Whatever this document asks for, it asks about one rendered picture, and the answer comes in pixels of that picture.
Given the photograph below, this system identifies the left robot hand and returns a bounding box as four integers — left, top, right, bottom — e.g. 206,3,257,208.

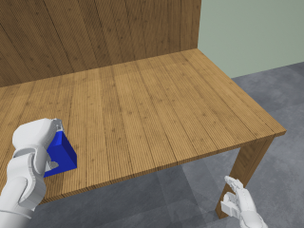
12,118,66,172

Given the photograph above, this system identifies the left robot forearm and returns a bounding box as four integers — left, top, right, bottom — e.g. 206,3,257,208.
0,144,48,228

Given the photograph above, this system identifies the right robot hand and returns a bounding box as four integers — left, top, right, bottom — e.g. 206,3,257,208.
220,176,257,219

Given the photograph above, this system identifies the sponge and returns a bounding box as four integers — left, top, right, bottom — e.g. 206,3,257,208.
44,130,77,178

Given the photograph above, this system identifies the right robot forearm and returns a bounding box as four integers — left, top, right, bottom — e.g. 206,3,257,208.
239,210,269,228

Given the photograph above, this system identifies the table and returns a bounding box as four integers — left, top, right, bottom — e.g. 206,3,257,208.
0,0,287,219

